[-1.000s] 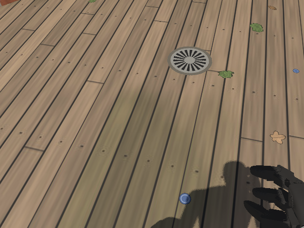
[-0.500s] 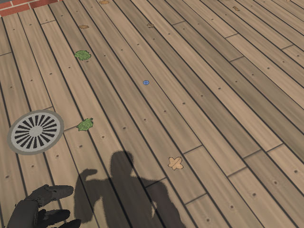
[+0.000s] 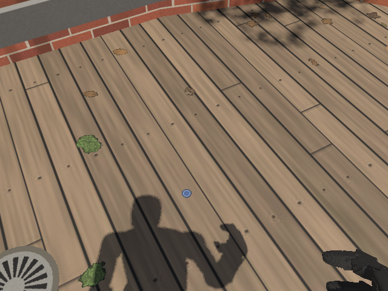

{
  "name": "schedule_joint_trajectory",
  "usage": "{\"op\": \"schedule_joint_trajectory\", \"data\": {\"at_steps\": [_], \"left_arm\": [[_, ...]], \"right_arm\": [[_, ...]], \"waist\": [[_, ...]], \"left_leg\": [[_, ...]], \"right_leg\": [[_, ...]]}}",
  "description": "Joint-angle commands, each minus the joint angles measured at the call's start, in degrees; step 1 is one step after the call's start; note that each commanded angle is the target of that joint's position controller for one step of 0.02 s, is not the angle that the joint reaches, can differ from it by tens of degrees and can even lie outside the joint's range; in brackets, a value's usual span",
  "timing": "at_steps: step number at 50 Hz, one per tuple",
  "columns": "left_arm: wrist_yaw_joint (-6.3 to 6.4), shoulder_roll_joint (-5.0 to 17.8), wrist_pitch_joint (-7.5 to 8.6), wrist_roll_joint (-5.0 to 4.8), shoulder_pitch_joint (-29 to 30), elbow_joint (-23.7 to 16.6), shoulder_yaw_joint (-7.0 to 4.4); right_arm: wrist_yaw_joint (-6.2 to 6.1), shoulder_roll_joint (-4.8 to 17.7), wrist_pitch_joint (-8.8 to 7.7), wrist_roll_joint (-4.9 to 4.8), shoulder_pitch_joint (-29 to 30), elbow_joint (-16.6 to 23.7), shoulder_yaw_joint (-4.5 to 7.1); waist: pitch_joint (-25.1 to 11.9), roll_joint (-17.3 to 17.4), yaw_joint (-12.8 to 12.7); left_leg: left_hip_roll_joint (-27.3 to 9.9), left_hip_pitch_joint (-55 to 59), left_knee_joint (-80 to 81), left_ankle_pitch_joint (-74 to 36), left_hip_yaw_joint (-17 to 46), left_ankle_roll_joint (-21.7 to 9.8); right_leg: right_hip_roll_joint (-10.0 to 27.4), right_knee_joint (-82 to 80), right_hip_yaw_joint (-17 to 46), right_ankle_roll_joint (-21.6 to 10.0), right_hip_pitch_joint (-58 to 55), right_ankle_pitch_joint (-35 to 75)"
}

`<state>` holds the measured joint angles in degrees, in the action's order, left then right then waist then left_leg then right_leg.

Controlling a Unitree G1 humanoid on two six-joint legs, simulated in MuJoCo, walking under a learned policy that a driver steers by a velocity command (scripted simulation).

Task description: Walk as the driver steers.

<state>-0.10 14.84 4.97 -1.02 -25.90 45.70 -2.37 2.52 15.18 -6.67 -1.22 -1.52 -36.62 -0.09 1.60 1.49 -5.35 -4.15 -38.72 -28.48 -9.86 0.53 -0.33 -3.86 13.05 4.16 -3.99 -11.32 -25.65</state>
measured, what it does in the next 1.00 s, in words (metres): walks ahead: left foot, then right foot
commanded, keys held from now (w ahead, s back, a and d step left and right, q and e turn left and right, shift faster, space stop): w+shift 0.06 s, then shift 0.94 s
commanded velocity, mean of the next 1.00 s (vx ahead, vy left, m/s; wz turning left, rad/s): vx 0.29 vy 0.00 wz -0.03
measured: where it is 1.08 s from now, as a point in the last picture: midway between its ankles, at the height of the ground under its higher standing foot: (204, 284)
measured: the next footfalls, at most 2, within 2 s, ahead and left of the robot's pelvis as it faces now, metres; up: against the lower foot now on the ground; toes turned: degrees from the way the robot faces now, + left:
left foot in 0.04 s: +0.29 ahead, +0.14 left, +0.00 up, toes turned +1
right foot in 0.46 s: +0.56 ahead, -0.06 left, +0.00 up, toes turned +3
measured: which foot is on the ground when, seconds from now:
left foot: up 0.00-0.02, down 0.04-0.48, up 0.50-0.76, down 0.78-1.00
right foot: down 0.00-0.04, up 0.06-0.44, down 0.46-1.00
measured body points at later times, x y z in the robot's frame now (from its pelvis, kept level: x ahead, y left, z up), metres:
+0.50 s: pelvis +0.37 +0.03 +0.01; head +0.40 +0.01 +0.46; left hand +0.59 +0.26 -0.07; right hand +0.42 -0.25 -0.13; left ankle +0.25 +0.14 -0.71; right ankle +0.52 -0.06 -0.72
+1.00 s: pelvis +0.46 +0.05 +0.02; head +0.47 +0.05 +0.47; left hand +0.57 +0.30 -0.11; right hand +0.53 -0.21 -0.12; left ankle +0.44 +0.18 -0.72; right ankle +0.52 -0.06 -0.72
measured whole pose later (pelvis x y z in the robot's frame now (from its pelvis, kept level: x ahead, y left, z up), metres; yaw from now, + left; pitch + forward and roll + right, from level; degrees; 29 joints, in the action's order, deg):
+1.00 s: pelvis +0.46 +0.05 +0.02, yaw +1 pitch +0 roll +0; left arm 1.0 13.2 0.1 0.7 -8.8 52.4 -1.9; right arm -1.6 13.3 -1.0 0.8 -13.8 -55.3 0.7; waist 0.6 -0.3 0.0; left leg -1.1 -12.2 -30.6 18.4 1.1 1.2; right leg -1.8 28.5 1.3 -1.0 18.9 -9.5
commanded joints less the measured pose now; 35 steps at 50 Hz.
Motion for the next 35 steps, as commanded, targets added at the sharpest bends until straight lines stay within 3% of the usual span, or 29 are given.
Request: {"op": "schedule_joint_trajectory", "data": {"at_steps": [1,2,3,4,5,6,7,8,9,10,11,12,14,15,18,20,22,23,24,25,26,27,28,29,31,33,35], "left_arm": [[0.41,11.86,-1.59,2.24,0.57,-0.82,-2.98],[0.41,12.45,-2.22,3.07,3.91,-1.18,-2.93],[0.79,8.67,-1.94,3.80,4.31,-2.55,-1.71],[-0.66,-2.62,-0.32,0.34,-10.14,-2.44,1.03],[-0.65,4.58,0.53,-1.78,-4.51,-1.23,0.33],[-0.49,8.01,1.00,-2.74,5.50,-4.07,-0.55],[-0.13,7.91,1.46,-1.32,11.89,-5.94,-0.14],[-0.02,7.26,1.52,-0.23,13.36,-6.40,-0.49],[-0.13,6.63,1.06,0.09,12.00,-6.34,-0.64],[-0.09,5.88,0.32,-0.15,10.78,-5.86,-0.60],[-0.01,4.65,-0.30,-0.04,9.48,-5.57,-0.31],[0.01,3.70,-0.68,0.51,9.63,-5.60,0.03],[-0.16,2.36,-0.58,1.08,13.23,-6.85,0.88],[-0.51,1.97,-0.28,1.17,15.16,-6.95,1.18],[-1.51,3.55,0.17,1.65,21.23,-7.78,0.76],[-1.86,5.46,0.31,2.09,22.27,-8.06,0.05],[-1.94,6.97,0.61,2.62,18.00,-6.13,-0.86],[-1.72,7.78,0.70,3.05,13.79,-4.23,-1.42],[-1.25,10.54,0.73,3.39,11.30,-3.78,-2.04],[-0.76,10.43,0.21,4.82,11.45,-4.70,-1.23],[-1.08,5.43,-0.41,3.69,10.42,-4.11,0.04],[-1.55,4.79,-0.81,1.98,12.87,-4.23,0.20],[-1.64,4.37,-1.28,1.41,16.35,-4.55,0.34],[-1.62,4.24,-1.58,1.67,19.18,-4.71,0.60],[-1.14,6.16,-2.50,2.70,23.01,-4.45,-0.09],[-0.48,6.18,-3.06,3.06,23.16,-3.73,-0.35],[0.19,6.09,-3.30,2.47,22.47,-2.69,-0.44]], "right_arm": [[-0.10,10.35,-0.37,-1.20,-5.08,2.93,4.24],[-0.90,12.23,0.48,-1.65,-16.62,0.66,5.17],[-1.96,15.16,1.45,-0.77,-29.95,-2.64,5.54],[-0.56,18.50,0.73,1.52,-31.03,-4.96,6.29],[-0.44,10.64,0.37,2.09,-30.18,-4.32,4.74],[-0.74,7.98,0.29,2.26,-23.71,-3.33,4.10],[-0.56,8.46,0.19,2.32,-19.31,-3.00,4.09],[-0.28,8.35,-0.16,2.61,-16.40,-3.28,4.03],[-0.18,6.14,-0.61,3.12,-15.65,-3.91,3.27],[-0.05,4.50,-0.86,2.64,-14.75,-4.54,2.62],[-0.11,4.55,-1.10,2.00,-14.28,-5.24,2.47],[-0.38,5.36,-1.22,1.38,-13.63,-5.81,2.61],[-1.48,8.59,-0.70,1.25,-11.63,-6.13,3.42],[-2.03,9.11,-0.29,1.05,-11.65,-6.31,3.61],[-2.82,9.55,0.56,0.26,-15.68,-8.16,3.70],[-3.10,9.80,1.15,0.24,-15.61,-9.08,3.87],[-3.29,9.73,2.17,0.55,-14.14,-9.59,3.95],[-3.31,9.06,2.66,0.74,-14.06,-9.65,3.76],[-3.25,7.89,2.88,1.73,-15.74,-9.19,3.27],[-2.78,2.89,3.00,2.24,-24.79,-10.25,1.56],[-2.13,3.38,3.66,1.14,-28.39,-12.27,1.17],[-1.99,7.60,4.43,0.49,-24.32,-11.88,2.20],[-2.52,8.32,5.51,0.45,-19.30,-10.97,2.70],[-3.18,8.25,6.80,0.81,-16.16,-10.55,2.99],[-4.21,7.01,8.86,1.21,-15.59,-10.57,3.00],[-4.85,5.05,9.21,1.44,-16.67,-12.06,2.60],[-4.86,4.55,9.17,1.48,-16.22,-13.05,2.53]], "waist": [[-3.90,-9.65,8.78],[-9.81,-10.67,16.10],[-19.00,-5.04,20.04],[-28.51,25.78,9.52],[-25.85,18.38,13.55],[-15.23,10.01,13.62],[-9.95,-1.36,11.94],[-5.45,-3.11,8.96],[-5.25,-1.91,6.44],[-4.65,-0.21,4.95],[-4.27,0.55,3.69],[-3.59,0.98,3.10],[-2.93,1.57,3.04],[-3.87,2.14,3.87],[-5.02,3.08,6.92],[-4.51,3.40,6.44],[-5.26,2.55,3.76],[-6.69,1.38,2.13],[-9.92,-4.00,2.09],[-17.16,-16.05,5.78],[-24.14,-15.61,5.46],[-20.09,-9.93,4.83],[-15.47,-5.71,5.22],[-11.23,-4.09,5.68],[-8.04,-7.91,7.82],[-9.10,-8.92,7.96],[-10.35,-8.25,7.62]], "left_leg": [[5.49,14.25,-2.84,10.57,-3.71,-3.53],[5.26,28.02,-4.19,12.34,-4.60,-4.94],[-3.82,50.85,-12.11,20.31,6.50,-5.96],[-15.98,67.61,3.23,44.65,42.78,-16.96],[-15.43,67.05,11.70,41.52,49.13,-14.46],[-15.03,59.00,9.52,25.07,36.94,-13.29],[-12.70,48.06,8.71,6.57,28.26,-12.27],[-11.38,39.44,7.84,-8.80,21.72,-12.65],[-10.34,34.94,8.58,-17.66,17.76,-12.49],[-9.22,32.73,10.07,-20.65,14.79,-12.69],[-8.86,30.97,11.32,-22.47,12.65,-12.61],[-8.30,28.87,12.30,-25.47,10.48,-12.90],[-5.67,24.74,14.26,-27.59,4.70,-12.67],[-3.52,24.03,14.75,-25.70,1.83,-11.69],[-3.00,27.99,14.82,-14.76,1.20,-9.79],[-4.51,30.69,12.52,-10.24,2.50,-8.59],[-4.48,32.47,6.08,-10.36,2.59,-6.92],[-2.27,32.18,-0.13,-10.57,1.77,-5.51],[1.81,28.82,-10.32,-1.12,-0.52,-2.90],[6.96,16.44,-28.51,35.24,0.17,0.78],[6.78,13.17,-35.89,50.24,5.61,2.06],[4.65,11.39,-37.93,49.49,7.01,2.62],[3.00,10.06,-36.90,46.86,5.90,3.13],[1.88,10.78,-34.16,44.60,5.29,3.64],[1.18,17.50,-25.51,40.55,3.65,4.42],[2.12,22.85,-18.54,36.93,1.84,4.46],[2.17,26.58,-12.34,29.84,1.30,3.59]], "right_leg": [[15.00,11.56,3.04,-5.83,0.62,65.62],[13.59,25.83,0.93,-4.09,5.98,72.45],[11.17,47.19,1.28,-3.04,23.32,56.26],[-2.56,69.25,5.46,0.45,44.15,-1.22],[-0.90,72.23,7.64,-0.44,49.02,-2.31],[1.81,73.06,5.94,-0.41,52.27,-0.55],[3.85,69.51,4.33,-0.12,49.34,0.80],[5.39,65.63,3.16,0.77,47.86,1.94],[7.28,62.91,3.16,1.24,44.44,2.50],[7.72,59.56,2.43,1.87,43.53,2.36],[8.45,55.17,1.86,2.45,43.05,3.17],[8.64,50.37,0.78,3.22,42.49,4.64],[7.60,37.95,-2.08,4.33,39.70,12.26],[6.46,31.34,-3.42,4.41,36.44,19.56],[3.92,19.58,-3.08,4.13,32.65,35.36],[4.07,16.01,-1.49,2.74,32.03,36.63],[3.41,13.64,-1.73,1.22,28.12,36.53],[2.70,12.13,-2.62,0.49,23.17,39.07],[7.92,13.66,1.64,-1.40,15.67,60.59],[21.85,17.21,16.33,-12.22,1.14,81.41],[25.36,15.99,23.64,-16.88,-1.17,75.91],[22.99,13.63,22.45,-15.45,4.28,63.49],[20.92,11.54,20.09,-13.02,10.32,50.89],[19.72,8.89,18.48,-11.37,17.81,41.98],[15.74,4.65,14.08,-8.68,28.48,29.44],[13.71,3.65,10.66,-8.07,30.93,25.92],[13.52,3.12,9.67,-7.69,31.45,19.22]]}}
